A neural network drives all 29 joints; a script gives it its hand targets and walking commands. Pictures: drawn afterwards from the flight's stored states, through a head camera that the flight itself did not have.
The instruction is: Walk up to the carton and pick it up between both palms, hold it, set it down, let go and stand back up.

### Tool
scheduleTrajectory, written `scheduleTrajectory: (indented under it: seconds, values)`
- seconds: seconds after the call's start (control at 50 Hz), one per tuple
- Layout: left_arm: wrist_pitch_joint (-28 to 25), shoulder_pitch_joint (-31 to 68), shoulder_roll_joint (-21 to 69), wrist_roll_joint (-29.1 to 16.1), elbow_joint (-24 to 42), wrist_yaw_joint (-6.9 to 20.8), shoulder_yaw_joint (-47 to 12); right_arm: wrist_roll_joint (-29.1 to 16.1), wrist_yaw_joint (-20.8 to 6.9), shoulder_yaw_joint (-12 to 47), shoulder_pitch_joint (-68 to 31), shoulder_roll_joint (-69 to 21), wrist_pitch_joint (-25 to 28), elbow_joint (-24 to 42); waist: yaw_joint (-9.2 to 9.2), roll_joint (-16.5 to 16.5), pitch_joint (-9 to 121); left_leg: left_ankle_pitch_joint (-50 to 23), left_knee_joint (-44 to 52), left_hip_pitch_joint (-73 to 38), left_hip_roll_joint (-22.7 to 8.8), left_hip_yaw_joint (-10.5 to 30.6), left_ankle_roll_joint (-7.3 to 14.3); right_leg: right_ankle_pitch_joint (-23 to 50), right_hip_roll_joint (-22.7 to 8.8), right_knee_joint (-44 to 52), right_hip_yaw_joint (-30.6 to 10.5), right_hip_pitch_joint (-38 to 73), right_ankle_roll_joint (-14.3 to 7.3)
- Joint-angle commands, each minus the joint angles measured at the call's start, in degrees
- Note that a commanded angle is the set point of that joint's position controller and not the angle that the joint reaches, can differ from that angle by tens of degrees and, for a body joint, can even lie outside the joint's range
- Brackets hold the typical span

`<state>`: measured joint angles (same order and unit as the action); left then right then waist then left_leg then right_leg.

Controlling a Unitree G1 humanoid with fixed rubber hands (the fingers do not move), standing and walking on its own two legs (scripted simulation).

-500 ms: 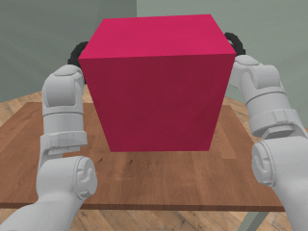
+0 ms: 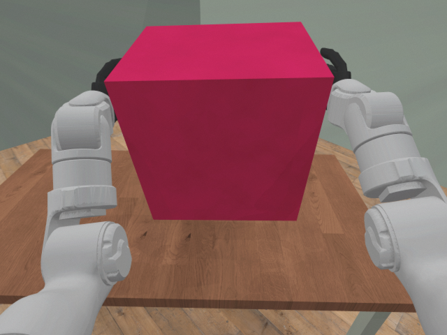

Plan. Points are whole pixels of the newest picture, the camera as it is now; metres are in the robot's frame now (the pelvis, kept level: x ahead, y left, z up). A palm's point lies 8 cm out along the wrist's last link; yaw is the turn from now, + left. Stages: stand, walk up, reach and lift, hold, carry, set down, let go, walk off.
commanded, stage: hold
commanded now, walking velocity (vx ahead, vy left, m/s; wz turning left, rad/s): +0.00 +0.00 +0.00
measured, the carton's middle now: (223, 125) +0.40 +0.01 +0.26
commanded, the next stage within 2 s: none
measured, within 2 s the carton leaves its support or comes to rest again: neither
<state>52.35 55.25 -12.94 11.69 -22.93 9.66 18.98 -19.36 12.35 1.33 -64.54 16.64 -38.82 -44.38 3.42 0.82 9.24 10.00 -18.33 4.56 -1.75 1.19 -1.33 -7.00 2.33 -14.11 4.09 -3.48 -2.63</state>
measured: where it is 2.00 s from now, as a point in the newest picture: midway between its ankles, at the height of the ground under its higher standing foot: outside the picture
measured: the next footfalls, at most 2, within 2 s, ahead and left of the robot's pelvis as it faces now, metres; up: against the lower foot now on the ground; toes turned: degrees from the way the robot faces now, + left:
none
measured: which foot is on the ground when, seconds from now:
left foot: down 0.00-1.00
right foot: down 0.00-1.00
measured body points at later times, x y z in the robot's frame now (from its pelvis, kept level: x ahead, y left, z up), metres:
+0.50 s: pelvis +0.00 +0.00 +0.00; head -0.09 +0.02 +0.44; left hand +0.38 +0.19 +0.32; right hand +0.38 -0.18 +0.34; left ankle +0.00 +0.13 -0.75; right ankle +0.01 -0.09 -0.75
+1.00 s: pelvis +0.00 +0.00 +0.00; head -0.09 +0.02 +0.44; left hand +0.38 +0.19 +0.32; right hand +0.38 -0.18 +0.33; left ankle +0.00 +0.13 -0.75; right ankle +0.01 -0.09 -0.75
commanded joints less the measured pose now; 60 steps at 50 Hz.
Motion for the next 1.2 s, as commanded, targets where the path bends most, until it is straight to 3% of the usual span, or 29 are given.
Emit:
scheduleTrajectory:
  seconds: [0.0, 0.42, 1.18]
  values:
    - [-4.4, 38.2, 27.3, -11.5, 9.3, 7.8, -16.2, -10.4, -10.7, 6.7, -36.9, -30.9, 2.2, 16.9, 0.54, -2.9, 16.1, -11.0, 2.2, 5.5, 2.5, 0.2, 0.0, 11.9, 0.0, -1.4, -5.6, 13.0, 1.8]
    - [-4.5, 39.1, 27.5, -10.9, 5.6, 7.5, -15.0, -10.1, -12.0, 5.8, -38.9, -30.6, 2.4, 12.6, -0.57, -2.2, 15.3, -8.3, 2.9, 6.4, 2.0, 0.4, 0.4, 8.3, 0.0, -0.7, -6.5, 11.1, 1.2]
    - [-4.6, 38.9, 28.1, -11.2, 6.1, 7.4, -15.6, -10.9, -11.5, 6.3, -38.8, -30.4, 1.9, 14.4, -0.17, -2.5, 16.0, -9.7, 2.2, 5.5, 2.0, 0.9, 0.2, 10.0, 0.2, -0.6, -6.7, 10.8, 1.2]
